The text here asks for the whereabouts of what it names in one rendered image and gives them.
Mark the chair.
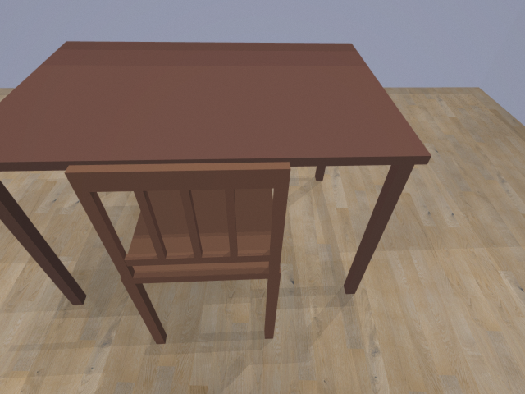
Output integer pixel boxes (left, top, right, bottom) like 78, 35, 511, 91
64, 162, 290, 344

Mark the table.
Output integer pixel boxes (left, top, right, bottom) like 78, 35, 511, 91
0, 41, 431, 305

